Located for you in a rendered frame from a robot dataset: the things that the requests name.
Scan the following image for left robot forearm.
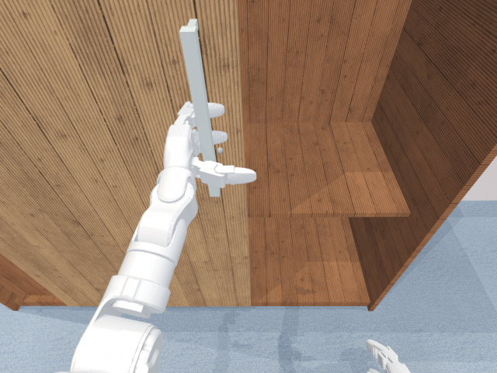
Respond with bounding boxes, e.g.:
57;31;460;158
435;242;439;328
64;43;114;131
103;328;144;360
70;167;198;372

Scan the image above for right robot hand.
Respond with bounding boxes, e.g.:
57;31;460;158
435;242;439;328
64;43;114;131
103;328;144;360
366;340;411;373

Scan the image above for left robot hand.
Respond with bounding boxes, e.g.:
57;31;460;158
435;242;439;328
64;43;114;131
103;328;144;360
163;101;256;188

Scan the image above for handle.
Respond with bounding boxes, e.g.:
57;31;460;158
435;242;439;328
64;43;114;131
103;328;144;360
179;19;221;197

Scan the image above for robot left upper arm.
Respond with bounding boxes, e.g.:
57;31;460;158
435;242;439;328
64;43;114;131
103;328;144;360
55;314;163;373

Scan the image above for wardrobe door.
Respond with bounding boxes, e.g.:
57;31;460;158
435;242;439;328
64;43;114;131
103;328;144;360
0;0;252;307
0;253;53;295

